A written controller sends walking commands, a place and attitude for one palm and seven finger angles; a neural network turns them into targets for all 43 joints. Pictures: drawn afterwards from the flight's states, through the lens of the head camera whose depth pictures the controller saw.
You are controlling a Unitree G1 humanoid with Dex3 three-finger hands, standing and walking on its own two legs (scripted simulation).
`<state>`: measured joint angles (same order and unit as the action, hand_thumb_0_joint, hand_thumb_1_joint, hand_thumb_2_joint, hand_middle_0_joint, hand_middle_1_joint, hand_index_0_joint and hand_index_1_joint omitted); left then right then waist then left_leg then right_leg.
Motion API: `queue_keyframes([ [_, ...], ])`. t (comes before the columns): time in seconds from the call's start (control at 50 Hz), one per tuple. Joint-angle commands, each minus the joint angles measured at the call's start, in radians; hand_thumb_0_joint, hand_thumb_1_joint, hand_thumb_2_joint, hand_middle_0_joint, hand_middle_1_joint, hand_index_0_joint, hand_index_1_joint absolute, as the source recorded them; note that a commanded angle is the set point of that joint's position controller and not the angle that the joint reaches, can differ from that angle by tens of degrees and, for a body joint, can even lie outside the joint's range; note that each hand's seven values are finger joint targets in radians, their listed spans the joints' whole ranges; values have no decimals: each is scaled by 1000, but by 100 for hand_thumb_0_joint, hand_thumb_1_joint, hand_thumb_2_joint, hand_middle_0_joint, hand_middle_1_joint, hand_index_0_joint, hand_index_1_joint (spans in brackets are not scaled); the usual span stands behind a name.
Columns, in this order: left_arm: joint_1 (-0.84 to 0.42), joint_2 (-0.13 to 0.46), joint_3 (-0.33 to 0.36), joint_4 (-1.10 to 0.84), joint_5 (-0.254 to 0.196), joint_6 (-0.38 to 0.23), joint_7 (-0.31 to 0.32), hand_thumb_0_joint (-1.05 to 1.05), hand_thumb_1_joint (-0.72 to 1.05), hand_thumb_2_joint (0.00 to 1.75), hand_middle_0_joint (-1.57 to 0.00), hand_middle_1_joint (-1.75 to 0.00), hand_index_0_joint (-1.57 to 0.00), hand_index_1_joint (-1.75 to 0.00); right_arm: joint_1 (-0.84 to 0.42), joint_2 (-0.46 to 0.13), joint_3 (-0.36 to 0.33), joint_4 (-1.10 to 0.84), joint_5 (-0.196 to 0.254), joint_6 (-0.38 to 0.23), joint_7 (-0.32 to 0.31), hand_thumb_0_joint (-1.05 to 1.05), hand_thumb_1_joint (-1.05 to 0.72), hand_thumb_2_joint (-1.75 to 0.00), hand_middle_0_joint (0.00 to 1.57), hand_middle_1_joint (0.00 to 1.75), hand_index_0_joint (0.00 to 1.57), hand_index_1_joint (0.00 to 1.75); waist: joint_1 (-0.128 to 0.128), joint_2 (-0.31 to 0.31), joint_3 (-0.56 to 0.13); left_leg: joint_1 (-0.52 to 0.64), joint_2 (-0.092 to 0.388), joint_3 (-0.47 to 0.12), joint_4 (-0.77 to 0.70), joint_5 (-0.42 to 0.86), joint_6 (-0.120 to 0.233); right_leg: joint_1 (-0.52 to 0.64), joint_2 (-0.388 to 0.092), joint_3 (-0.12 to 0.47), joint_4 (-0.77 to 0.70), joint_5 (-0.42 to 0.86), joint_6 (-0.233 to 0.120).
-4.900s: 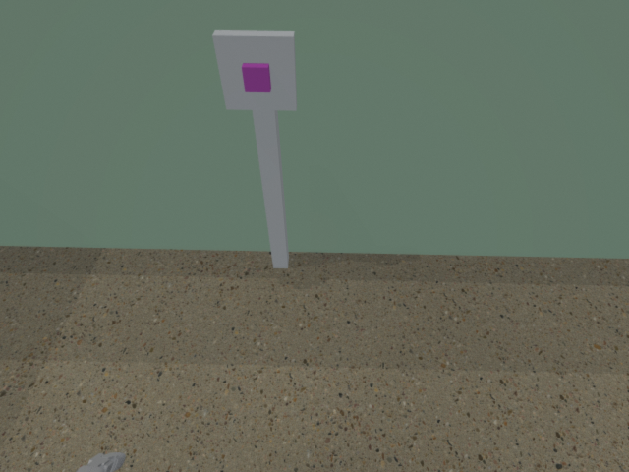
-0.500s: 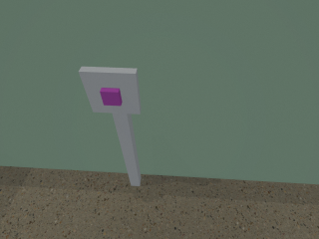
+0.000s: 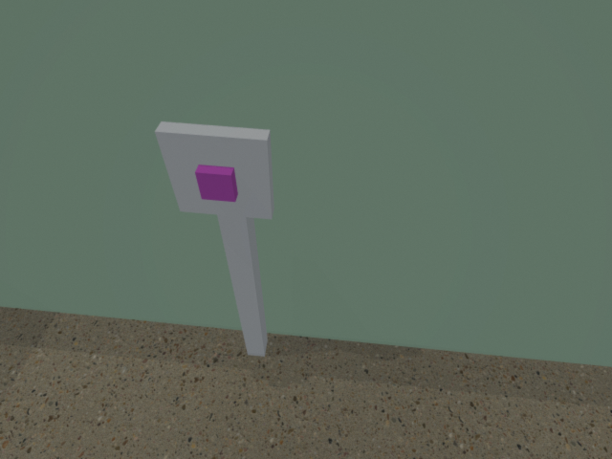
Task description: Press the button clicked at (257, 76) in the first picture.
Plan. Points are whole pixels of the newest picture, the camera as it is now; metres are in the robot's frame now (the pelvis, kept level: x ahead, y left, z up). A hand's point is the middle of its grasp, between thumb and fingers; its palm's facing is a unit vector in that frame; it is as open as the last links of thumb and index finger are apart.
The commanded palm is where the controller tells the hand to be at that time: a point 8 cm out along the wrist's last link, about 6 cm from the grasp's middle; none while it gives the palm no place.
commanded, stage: shuffle to correct the standing spot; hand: left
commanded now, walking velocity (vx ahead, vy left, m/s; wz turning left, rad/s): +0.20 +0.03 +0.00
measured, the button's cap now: (217, 182) +0.53 +0.20 +0.05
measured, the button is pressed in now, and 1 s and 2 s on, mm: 0 0 0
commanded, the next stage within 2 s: come to a stop and stand still in 0.06 s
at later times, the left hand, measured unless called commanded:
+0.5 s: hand out of the picture +0.15 +0.18 -0.17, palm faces +0.00 -0.97 -0.25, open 7.3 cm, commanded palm none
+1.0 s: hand out of the picture +0.05 +0.19 -0.17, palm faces +0.08 -0.98 -0.19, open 7.3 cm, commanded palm none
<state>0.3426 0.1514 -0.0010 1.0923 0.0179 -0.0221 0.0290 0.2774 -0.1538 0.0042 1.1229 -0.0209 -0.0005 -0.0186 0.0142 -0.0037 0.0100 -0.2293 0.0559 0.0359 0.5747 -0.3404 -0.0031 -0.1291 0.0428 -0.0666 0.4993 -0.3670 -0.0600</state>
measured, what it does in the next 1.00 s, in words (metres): steps on the spot: right foot, then left foot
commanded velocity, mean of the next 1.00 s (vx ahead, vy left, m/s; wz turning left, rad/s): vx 0.00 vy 0.00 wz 0.00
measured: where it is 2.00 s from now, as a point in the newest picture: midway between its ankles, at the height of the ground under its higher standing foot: outside the picture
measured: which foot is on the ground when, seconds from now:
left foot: down 0.00-0.48, up 0.50-0.76, down 0.78-1.00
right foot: down 0.00-0.12, up 0.14-0.42, down 0.44-0.80, up 0.82-1.00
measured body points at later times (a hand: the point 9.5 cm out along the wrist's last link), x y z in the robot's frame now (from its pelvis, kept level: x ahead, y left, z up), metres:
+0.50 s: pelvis +0.08 -0.01 -0.01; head +0.12 -0.02 +0.44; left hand +0.15 +0.23 -0.15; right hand +0.02 -0.20 -0.17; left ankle -0.01 +0.12 -0.72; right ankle +0.13 -0.12 -0.73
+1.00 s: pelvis +0.05 +0.00 +0.01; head +0.05 +0.02 +0.46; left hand +0.05 +0.24 -0.15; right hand +0.08 -0.22 -0.14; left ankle +0.04 +0.11 -0.73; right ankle +0.03 -0.11 -0.71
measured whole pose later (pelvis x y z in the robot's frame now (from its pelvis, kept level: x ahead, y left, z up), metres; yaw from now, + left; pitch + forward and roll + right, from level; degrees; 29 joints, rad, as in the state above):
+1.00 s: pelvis +0.05 +0.00 +0.01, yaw +2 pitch +1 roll +0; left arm 0.31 0.19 0.03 1.04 0.03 0.03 0.01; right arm 0.30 -0.14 -0.02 1.03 -0.03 0.00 -0.03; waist 0.01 -0.04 -0.02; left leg -0.21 -0.01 0.05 0.44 -0.24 0.03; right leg -0.32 -0.03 -0.05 0.74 -0.42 -0.01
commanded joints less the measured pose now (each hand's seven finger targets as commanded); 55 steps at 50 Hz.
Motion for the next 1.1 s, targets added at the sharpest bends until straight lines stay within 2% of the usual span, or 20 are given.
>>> queue_keyframes([
  [0.0,126,148,50,-17,9,-12,2,0,90,90,-20,-30,-20,-30,-21,-55,-12,-78,0,-22,5,0,-90,-90,20,30,20,30,20,-114,163,-204,-11,46,107,-95,21,-23,-295,330,-247,70,-133],
  [0.06,89,138,52,-25,5,-15,-2,0,90,90,-20,-30,-20,-30,77,-48,-14,-55,3,-40,5,0,-90,-90,20,30,20,30,-33,-54,92,13,-15,58,-82,27,38,-89,-219,184,-87,205,-94],
  [0.1,45,66,37,-49,6,-13,-7,0,90,90,-20,-30,-20,-30,274,-154,-39,14,-10,-52,-4,0,-90,-90,20,30,20,30,-97,290,51,259,226,-286,-228,229,176,-357,-30,-31,330,-46,1],
  [0.12,-19,75,34,-80,9,-20,-4,0,90,90,-20,-30,-20,-30,343,-157,-37,27,-9,-49,-15,0,-90,-90,20,30,20,30,-119,311,73,306,332,-423,-298,384,259,-513,-16,-9,540,-257,3],
  [0.18,-72,55,40,-87,9,-15,-17,0,90,90,-20,-30,-20,-30,218,-81,-22,-19,-6,-60,-22,0,-90,-90,20,30,20,30,-54,31,124,154,311,-287,-289,540,258,-526,-118,60,635,-117,11],
  [0.3,-32,9,31,-66,0,19,-11,0,90,90,-20,-30,-20,-30,144,-85,-16,-32,-4,-58,-37,0,-90,-90,20,30,20,30,-10,127,43,99,188,-34,-224,877,151,-298,-91,-1,309,72,48],
  [0.4,12,105,59,-72,3,-2,-3,0,90,90,-20,-30,-20,-30,144,-92,-46,-39,4,-29,-30,0,-90,-90,20,30,20,30,16,66,-14,40,125,-21,-46,600,63,-28,-115,15,-18,458,45],
  [0.44,63,201,74,-64,3,-10,9,0,90,90,-20,-30,-20,-30,199,-32,-52,-55,18,-19,-22,0,-90,-90,20,30,20,30,9,-121,-102,-132,-35,35,147,-19,2,128,-384,220,51,1131,-88],
  [0.46,77,214,77,-67,2,-15,12,0,90,90,-20,-30,-20,-30,172,-17,-55,-64,23,-9,-26,0,-90,-90,20,30,20,30,27,-234,-166,-125,-48,27,302,-286,-6,125,-441,282,1,1209,-157],
  [0.5,-8,183,73,-94,9,-5,25,0,90,90,-20,-30,-20,-30,114,-16,-54,-74,21,4,-27,0,-90,-90,20,30,20,30,24,-237,-129,-183,-30,-46,455,-306,-4,63,-433,286,-25,1090,-200],
  [0.62,-125,205,91,-171,21,25,22,0,90,90,-20,-30,-20,-30,70,-16,-56,-110,6,34,1,0,-90,-90,20,30,20,30,0,-158,-48,-125,-42,6,357,-162,-24,-177,-366,226,-152,451,-145],
  [0.72,-165,176,82,-192,8,45,14,0,90,90,-20,-30,-20,-30,171,-30,-45,-108,6,11,6,0,-90,-90,20,30,20,30,-60,-87,-40,141,-49,37,-114,37,-1,-349,-248,166,-99,-44,-44],
  [0.76,-164,71,59,-221,-5,57,2,0,90,90,-20,-30,-20,-30,125,-146,-57,-155,-17,1,-2,0,-90,-90,20,30,20,30,-49,288,59,-51,237,-362,-414,-214,118,-395,-68,-3,166,-134,62],
  [0.78,-170,84,57,-220,5,54,-1,0,90,90,-20,-30,-20,-30,50,-160,-58,-182,-17,-3,-3,0,-90,-90,20,30,20,30,-35,279,85,-158,282,-430,-452,-244,179,-354,-77,36,281,-110,54],
  [0.84,-77,71,54,-141,16,44,-20,0,90,90,-20,-30,-20,-30,-47,-121,-39,-184,-11,-17,-12,0,-90,-90,20,30,20,30,15,160,67,-154,176,-249,-408,-151,152,-279,-70,62,409,-9,47],
  [0.98,-45,36,27,-95,2,13,-17,0,90,90,-20,-30,-20,-30,73,-124,-40,-107,-5,-19,-19,0,-90,-90,20,30,20,30,-27,115,45,56,161,-188,-270,242,149,-181,-67,26,4,-10,56],
  [1.02,43,72,27,-44,-2,-5,-6,0,90,90,-20,-30,-20,-30,75,-92,-28,-94,10,-26,-17,0,-90,-90,20,30,20,30,-3,4,-4,-25,84,-109,-156,270,74,20,-130,125,-153,207,38],
  [1.04,140,116,15,4,10,-16,40,0,90,90,-20,-30,-20,-30,-92,-130,-26,-167,23,-38,-5,0,-90,-90,20,30,20,30,58,-10,119,-59,32,-30,9,149,8,-132,-196,210,-198,481,44],
  [1.06,61,168,0,-46,7,-28,28,0,90,90,-20,-30,-20,-30,-26,-52,-20,-195,15,-15,10,0,-90,-90,20,30,20,30,-28,-106,86,-48,-35,-19,42,-55,0,-202,-253,284,-248,140,-1],
  [1.08,27,162,10,-51,3,-40,21,0,90,90,-20,-30,-20,-30,0,-64,-21,-163,0,2,24,0,-90,-90,20,30,20,30,-20,-280,32,-93,-35,-1,141,-66,4,-157,-240,313,-272,72,-25],
])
